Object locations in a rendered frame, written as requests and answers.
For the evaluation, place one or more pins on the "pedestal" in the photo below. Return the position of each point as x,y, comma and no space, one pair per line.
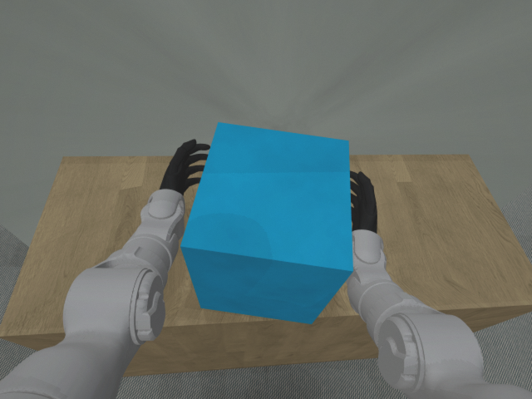
445,238

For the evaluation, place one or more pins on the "left robot forearm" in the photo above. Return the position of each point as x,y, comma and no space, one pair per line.
155,243

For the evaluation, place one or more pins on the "robot right hand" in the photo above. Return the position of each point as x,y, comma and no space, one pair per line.
364,213

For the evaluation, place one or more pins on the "right robot forearm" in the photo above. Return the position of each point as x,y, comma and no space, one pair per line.
370,289

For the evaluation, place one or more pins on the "carton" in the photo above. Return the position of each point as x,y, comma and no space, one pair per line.
270,230

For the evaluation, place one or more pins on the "robot left hand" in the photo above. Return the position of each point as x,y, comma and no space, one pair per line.
178,171

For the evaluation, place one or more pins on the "right robot upper arm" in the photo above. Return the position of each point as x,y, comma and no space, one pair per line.
436,356

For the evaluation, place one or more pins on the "left robot upper arm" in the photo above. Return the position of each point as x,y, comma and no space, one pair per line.
110,313

